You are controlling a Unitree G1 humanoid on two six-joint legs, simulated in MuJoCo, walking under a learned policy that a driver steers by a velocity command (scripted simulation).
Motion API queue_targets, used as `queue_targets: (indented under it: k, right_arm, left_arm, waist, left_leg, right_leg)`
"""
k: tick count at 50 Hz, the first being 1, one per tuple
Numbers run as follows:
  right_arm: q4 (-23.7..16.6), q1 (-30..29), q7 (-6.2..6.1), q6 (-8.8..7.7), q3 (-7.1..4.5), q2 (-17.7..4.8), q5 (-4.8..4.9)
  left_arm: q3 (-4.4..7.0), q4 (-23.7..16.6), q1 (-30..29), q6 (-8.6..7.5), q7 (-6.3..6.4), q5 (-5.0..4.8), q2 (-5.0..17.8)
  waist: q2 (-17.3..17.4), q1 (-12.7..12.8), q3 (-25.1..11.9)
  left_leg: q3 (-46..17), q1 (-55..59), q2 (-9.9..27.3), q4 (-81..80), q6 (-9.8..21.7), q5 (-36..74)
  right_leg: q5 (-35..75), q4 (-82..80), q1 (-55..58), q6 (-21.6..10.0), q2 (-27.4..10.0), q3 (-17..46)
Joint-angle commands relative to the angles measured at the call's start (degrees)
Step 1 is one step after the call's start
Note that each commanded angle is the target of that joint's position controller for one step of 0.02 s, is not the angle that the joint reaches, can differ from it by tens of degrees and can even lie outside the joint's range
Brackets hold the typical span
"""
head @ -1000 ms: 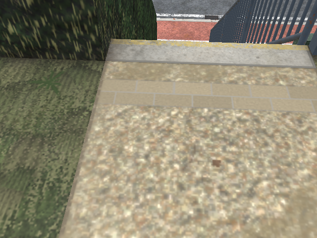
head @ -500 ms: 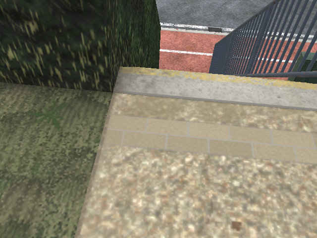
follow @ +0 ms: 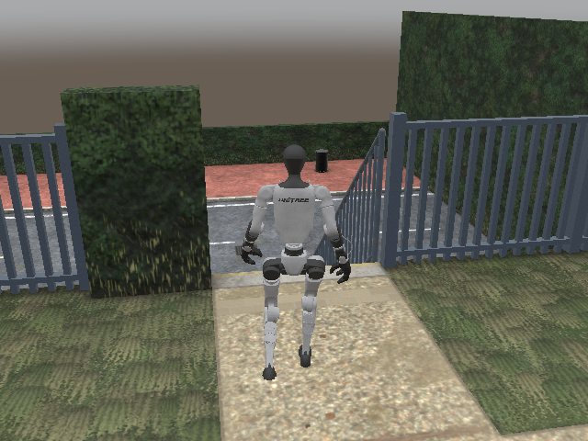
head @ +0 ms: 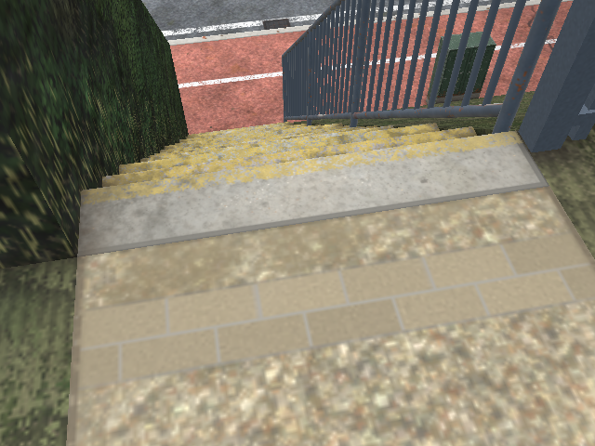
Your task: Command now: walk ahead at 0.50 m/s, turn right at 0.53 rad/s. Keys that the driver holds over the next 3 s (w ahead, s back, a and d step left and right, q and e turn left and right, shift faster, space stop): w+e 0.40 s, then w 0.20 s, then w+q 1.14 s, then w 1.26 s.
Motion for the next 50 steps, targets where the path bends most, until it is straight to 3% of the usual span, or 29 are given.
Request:
queue_targets:
  k: [1, 2, 3, 5, 8, 11, 14, 16, 18, 19, 20, 21, 22, 23, 24, 25, 26, 29, 33, 35, 38, 41, 43, 44, 45, 46, 47, 48, 50]
  right_arm:
    - [-8.0, -5.3, 0.21, -3.87, -1.39, -7.6, 0.26]
    - [-7.9, -4.6, -0.18, -3.17, -1.98, -8.2, -0.78]
    - [-8.2, -3.6, -0.15, -2.28, -2.17, -7.8, -1.18]
    - [-8.8, -2.9, -0.28, -1.04, -2.05, -6.2, -1.66]
    - [-11.2, -9.0, -0.60, -0.55, -1.53, -4.8, -1.94]
    - [-12.8, -15.6, -0.03, -1.00, -0.84, -3.3, -1.43]
    - [-14.3, -19.7, 0.82, -1.65, -1.15, -4.7, -0.47]
    - [-14.8, -19.7, 1.34, -2.21, -1.81, -6.4, -0.33]
    - [-14.3, -16.5, 1.44, -2.76, -2.55, -7.7, -0.19]
    - [-13.1, -11.7, 1.16, -3.02, -3.24, -8.5, -0.43]
    - [-12.4, -4.6, 0.73, -3.29, -4.08, -10.8, -1.42]
    - [-11.4, 3.4, 0.36, -3.01, -5.19, -15.5, -2.56]
    - [-9.2, 6.4, 1.04, -2.35, -5.32, -14.7, -1.35]
    - [-10.0, 3.8, 1.05, -2.11, -3.97, -9.3, -0.57]
    - [-10.3, 1.2, 0.97, -1.55, -3.23, -7.1, -0.70]
    - [-10.2, -1.4, 1.10, -1.19, -2.69, -6.2, -1.12]
    - [-9.9, -2.9, 1.15, -1.14, -2.22, -5.1, -1.37]
    - [-8.5, -3.0, 1.48, -1.61, -2.23, -5.4, -0.97]
    - [-6.7, -1.3, 1.25, -1.02, -2.87, -8.4, 0.04]
    - [-5.9, 0.3, 1.09, -0.39, -3.06, -9.4, 0.57]
    - [-4.5, 3.8, 0.97, 0.39, -3.24, -10.3, 1.04]
    - [-4.1, 4.1, 0.47, 1.22, -3.41, -10.9, 1.37]
    - [-4.2, 3.7, 0.28, 1.39, -2.63, -8.7, 0.87]
    - [-6.0, 2.7, 0.32, 1.11, -1.11, -4.6, -0.48]
    - [-7.5, 9.3, 0.12, 0.20, 0.07, -0.6, 0.63]
    - [-6.5, 7.7, -0.01, 0.05, -1.41, -6.4, 1.87]
    - [-7.3, 3.7, 0.06, 0.25, -2.19, -8.5, 2.04]
    - [-7.4, 1.8, -0.05, 0.65, -2.28, -7.8, 1.53]
    - [-7.9, 0.8, 0.23, 1.77, -2.47, -6.1, 1.01]
  left_arm:
    - [2.40, -1.8, 9.4, -0.38, 0.85, -0.14, 7.7]
    - [1.84, -2.9, 6.5, -0.35, 0.95, 0.22, 6.0]
    - [1.70, -3.6, 5.4, -0.32, 1.08, 0.60, 5.7]
    - [2.07, -3.7, 5.7, -0.62, 1.49, 0.38, 6.7]
    - [2.64, -3.1, 8.4, -0.54, 2.59, 0.05, 8.7]
    - [2.69, -2.4, 11.2, 0.14, 3.20, -0.45, 8.8]
    - [2.77, -1.6, 13.7, 0.63, 3.40, -0.76, 9.1]
    - [2.72, -1.5, 14.3, 0.94, 3.64, -0.80, 8.8]
    - [2.87, -1.9, 12.9, 1.24, 3.78, -0.54, 8.8]
    - [2.49, -2.4, 11.9, 1.32, 3.72, -0.42, 7.7]
    - [1.43, -3.3, 11.2, 1.07, 3.43, 0.06, 4.8]
    - [0.24, -4.4, 16.9, 0.59, 3.49, 0.00, 0.9]
    - [-0.05, -4.5, 20.9, 0.08, 3.50, -1.19, 2.6]
    - [1.06, -3.1, 18.0, 0.17, 3.44, -1.55, 7.5]
    - [1.27, -3.9, 12.6, 0.42, 3.34, -0.88, 8.4]
    - [1.21, -4.8, 9.4, 0.39, 3.21, -0.09, 7.5]
    - [1.34, -5.2, 8.2, 0.37, 3.00, 0.24, 6.7]
    - [0.68, -4.8, 9.3, 0.63, 2.46, 0.10, 3.6]
    - [-0.54, -6.8, 2.1, -0.44, 2.21, 1.03, 1.4]
    - [-0.73, -7.3, -1.6, -1.04, 1.84, 0.66, 1.1]
    - [-0.36, -8.5, -6.0, -1.65, 1.25, -0.03, 2.3]
    - [0.58, -8.7, -5.0, -2.41, 0.94, -0.35, 4.3]
    - [2.41, -6.0, 4.9, -2.61, 1.74, 0.33, 7.6]
    - [3.63, -5.1, 14.9, -2.52, 2.55, 1.57, 12.0]
    - [4.34, -3.8, 18.1, -1.62, 2.33, 2.03, 15.6]
    - [3.25, -3.4, 18.0, -1.51, 2.16, 1.44, 10.5]
    - [2.29, -3.4, 15.2, -1.57, 2.15, 0.87, 7.7]
    - [1.58, -3.5, 11.4, -1.63, 1.98, 0.99, 5.9]
    - [1.02, -2.9, 6.8, -1.87, 1.75, 1.37, 3.5]
  waist:
    - [1.3, 3.9, -9.1]
    - [1.1, 1.7, -6.8]
    - [-0.3, 0.1, -6.1]
    - [-1.2, -0.8, -5.4]
    - [-2.1, 0.9, -3.6]
    - [-4.0, 3.9, -3.4]
    - [-5.1, 5.4, -3.3]
    - [-5.5, 4.8, -3.5]
    - [-7.3, 2.6, -3.9]
    - [-7.2, -0.1, -5.8]
    - [-4.5, -3.6, -12.1]
    - [7.6, -3.3, -21.0]
    - [20.7, -2.2, -23.0]
    - [12.1, -3.3, -14.9]
    - [6.7, -3.6, -8.8]
    - [4.1, -2.4, -4.6]
    - [4.4, -1.1, -2.4]
    - [6.5, 0.9, -2.4]
    - [4.5, -0.5, -1.8]
    - [4.9, -1.7, -1.3]
    - [5.3, -3.1, -1.1]
    - [6.3, -0.8, -1.9]
    - [5.1, 4.4, -7.3]
    - [-1.9, 8.8, -15.9]
    - [-17.8, 6.2, -22.0]
    - [-12.3, 7.4, -18.3]
    - [-9.2, 7.0, -11.5]
    - [-6.3, 5.3, -8.3]
    - [-7.0, 2.3, -3.7]
  left_leg:
    - [-6.3, -30.4, 3.2, 7.5, 1.2, 5.9]
    - [-6.1, -26.1, 4.7, 3.6, 0.6, 7.8]
    - [-6.1, -23.0, 5.2, 1.7, -0.1, 8.9]
    - [-4.9, -21.2, 5.0, -2.5, -1.9, 10.8]
    - [-3.7, -21.9, 3.5, -13.9, -3.7, 19.9]
    - [-3.4, -18.1, 0.5, -27.8, -3.6, 29.8]
    - [-4.3, -16.1, -1.3, -33.9, -3.1, 31.0]
    - [-5.6, -14.9, -1.7, -37.1, -2.0, 27.8]
    - [-5.4, -10.4, -1.9, -38.8, -0.1, 23.3]
    - [-4.5, -3.5, -1.9, -41.3, 1.4, 23.7]
    - [-9.1, 9.5, 4.0, -40.1, 4.6, 23.1]
    - [-27.8, 30.3, 16.7, -40.7, 11.9, 18.5]
    - [-48.2, 35.3, 23.3, -46.8, 17.1, 4.1]
    - [-43.5, 28.9, 21.0, -48.8, 15.0, -3.5]
    - [-34.3, 21.4, 18.2, -49.1, 12.7, -0.4]
    - [-28.2, 14.1, 15.5, -50.6, 12.1, 5.9]
    - [-23.9, 9.6, 13.4, -52.1, 11.7, 10.9]
    - [-16.4, 4.8, 10.8, -55.2, 12.5, 20.3]
    - [-11.5, 4.2, 9.6, -56.6, 13.1, 28.2]
    - [-9.4, 3.0, 8.2, -56.0, 12.2, 28.1]
    - [-11.2, 4.4, 9.4, -54.2, 11.7, 26.1]
    - [-14.5, 6.3, 10.9, -50.1, 9.9, 23.7]
    - [-11.7, 2.3, 6.5, -38.8, 7.0, 28.4]
    - [-7.9, -7.6, 2.1, -20.7, 4.2, 16.9]
    - [-4.1, -25.9, -3.4, -3.4, 1.6, -6.6]
    - [-8.4, -31.7, -0.8, 4.8, 1.2, -6.0]
    - [-8.3, -33.8, 1.1, 6.5, 1.5, -1.0]
    - [-7.4, -31.9, 2.9, 5.6, 1.2, 3.4]
    - [-7.4, -28.0, 5.2, 2.3, 0.6, 8.5]
  right_leg:
    - [7.4, -18.3, 31.3, -11.9, -16.9, 28.5]
    - [11.8, -19.7, 24.4, -11.0, -14.9, 24.4]
    - [13.5, -21.2, 20.0, -11.0, -13.7, 23.1]
    - [18.4, -22.4, 15.2, -11.5, -12.4, 20.0]
    - [19.4, -22.6, 12.0, -9.8, -9.9, 16.4]
    - [13.2, -20.8, 11.7, -7.0, -7.7, 15.5]
    - [8.6, -18.5, 14.7, -6.3, -9.5, 19.9]
    - [6.5, -15.3, 18.4, -5.6, -11.1, 23.9]
    - [7.7, -11.8, 20.0, -4.5, -11.7, 26.8]
    - [10.1, -7.7, 19.1, -3.1, -9.6, 26.1]
    - [8.7, 3.7, 14.6, -1.1, -6.6, 22.9]
    - [-6.5, 22.9, -1.4, 2.9, 0.9, 14.7]
    - [-23.7, 35.0, -14.8, 4.4, 1.0, 12.5]
    - [-19.3, 39.9, -18.6, 4.7, -2.3, 14.2]
    - [-14.6, 40.2, -18.5, 4.9, -4.2, 11.9]
    - [-11.5, 37.4, -17.0, 4.9, -5.6, 10.7]
    - [-9.4, 34.1, -15.1, 4.8, -7.2, 10.5]
    - [-6.5, 27.8, -10.8, 5.1, -8.6, 7.6]
    - [2.7, 12.3, -9.2, 6.1, -9.3, 4.9]
    - [7.7, 4.6, -5.2, 6.9, -7.7, 3.8]
    - [9.6, -1.5, -1.7, 7.4, -5.8, 3.6]
    - [7.0, -7.2, 4.4, 5.8, -4.9, 4.0]
    - [6.4, -9.8, 20.9, 3.1, -6.0, 4.2]
    - [6.9, -8.7, 36.3, -0.8, -17.7, 15.5]
    - [-3.4, -13.7, 49.1, -8.6, -29.3, 37.2]
    - [-12.2, -16.7, 45.4, -8.8, -27.9, 40.3]
    - [-11.4, -17.7, 39.5, -6.8, -25.9, 32.1]
    - [-7.0, -19.2, 33.3, -5.5, -23.3, 26.0]
    - [-0.1, -23.1, 24.2, -4.5, -20.0, 17.3]
Next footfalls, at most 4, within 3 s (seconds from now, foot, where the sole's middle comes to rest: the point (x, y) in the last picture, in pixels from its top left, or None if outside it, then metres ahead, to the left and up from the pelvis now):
0.40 left None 0.42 0.10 -0.76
0.88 right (402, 387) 0.56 -0.21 -0.76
1.38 left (286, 260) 0.91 0.04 -0.76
1.84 right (338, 194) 1.13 -0.11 -0.76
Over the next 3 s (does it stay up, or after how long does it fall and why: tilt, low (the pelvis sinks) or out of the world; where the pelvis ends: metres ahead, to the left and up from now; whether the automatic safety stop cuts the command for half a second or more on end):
stays up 1.33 0.06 -0.21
